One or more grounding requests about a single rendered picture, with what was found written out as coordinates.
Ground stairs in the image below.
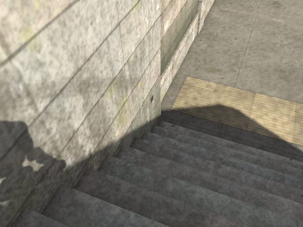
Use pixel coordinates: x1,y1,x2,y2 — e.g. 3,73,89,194
10,121,303,227

